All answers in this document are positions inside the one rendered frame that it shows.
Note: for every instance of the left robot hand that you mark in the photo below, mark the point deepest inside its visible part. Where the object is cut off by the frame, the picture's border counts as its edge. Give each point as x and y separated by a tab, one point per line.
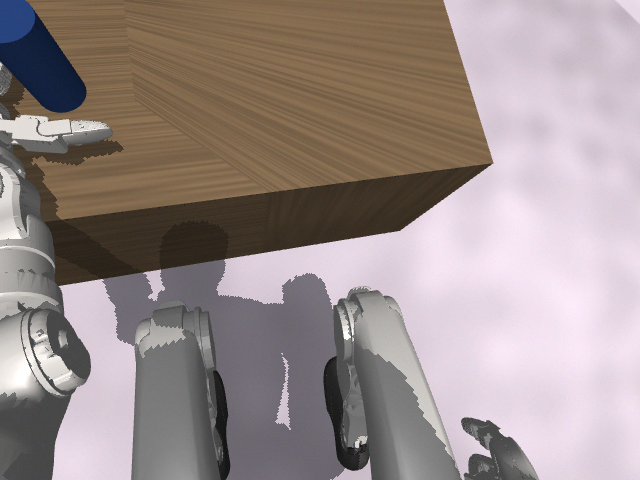
39	133

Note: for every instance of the right robot hand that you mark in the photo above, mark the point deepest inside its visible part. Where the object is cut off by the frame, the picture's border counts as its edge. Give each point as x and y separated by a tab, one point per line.
508	461

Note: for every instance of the can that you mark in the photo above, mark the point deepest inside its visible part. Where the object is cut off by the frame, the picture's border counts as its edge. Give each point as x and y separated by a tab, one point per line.
31	54

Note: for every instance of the left robot foot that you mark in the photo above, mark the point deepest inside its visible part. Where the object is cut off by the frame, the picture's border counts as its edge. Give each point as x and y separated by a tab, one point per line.
220	426

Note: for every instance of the left robot arm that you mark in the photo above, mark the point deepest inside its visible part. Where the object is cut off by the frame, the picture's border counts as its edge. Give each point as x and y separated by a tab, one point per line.
42	361

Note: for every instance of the right robot foot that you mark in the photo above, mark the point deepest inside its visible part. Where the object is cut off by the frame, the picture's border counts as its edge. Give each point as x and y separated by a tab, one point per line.
350	458

